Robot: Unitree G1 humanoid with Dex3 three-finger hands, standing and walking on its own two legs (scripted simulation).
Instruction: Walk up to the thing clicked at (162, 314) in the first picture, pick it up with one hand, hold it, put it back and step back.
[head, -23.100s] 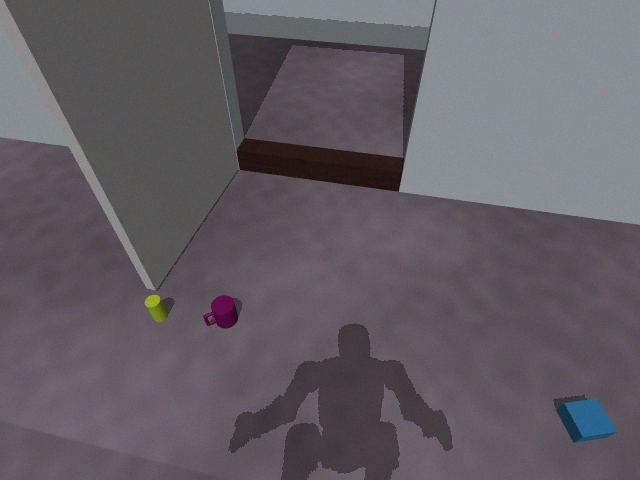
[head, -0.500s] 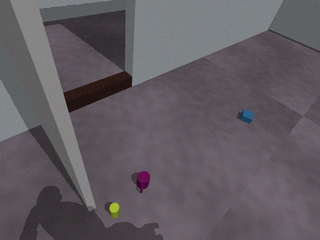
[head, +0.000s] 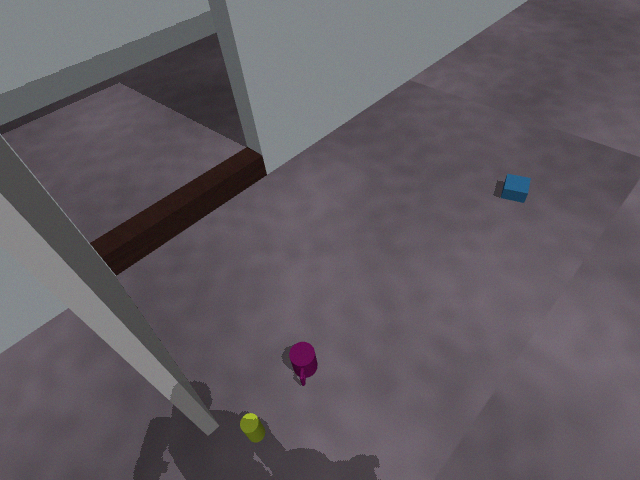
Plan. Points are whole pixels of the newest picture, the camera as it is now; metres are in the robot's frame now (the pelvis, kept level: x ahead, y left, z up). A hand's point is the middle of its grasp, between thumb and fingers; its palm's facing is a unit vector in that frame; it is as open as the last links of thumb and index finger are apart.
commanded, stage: stand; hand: left
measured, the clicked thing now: (253, 428) +0.41 +0.27 -0.72
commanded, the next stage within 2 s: none
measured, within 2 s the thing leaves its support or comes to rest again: neither
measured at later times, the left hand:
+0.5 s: hand out of the picture +0.15 +0.27 -0.15, palm faces -0.03 -0.95 -0.30, open 7.4 cm
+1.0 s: hand out of the picture +0.12 +0.30 -0.15, palm faces -0.02 -0.94 -0.34, open 7.4 cm
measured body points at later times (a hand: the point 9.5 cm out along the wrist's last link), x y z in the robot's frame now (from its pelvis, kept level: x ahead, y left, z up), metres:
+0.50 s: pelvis +0.04 +0.03 +0.01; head +0.05 +0.04 +0.46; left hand +0.15 +0.32 -0.13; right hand +0.10 -0.28 -0.11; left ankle +0.02 +0.15 -0.74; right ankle +0.07 -0.09 -0.74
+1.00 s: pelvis +0.05 +0.04 +0.01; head +0.06 +0.05 +0.46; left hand +0.12 +0.34 -0.12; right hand +0.15 -0.25 -0.12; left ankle +0.02 +0.15 -0.74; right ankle +0.07 -0.09 -0.74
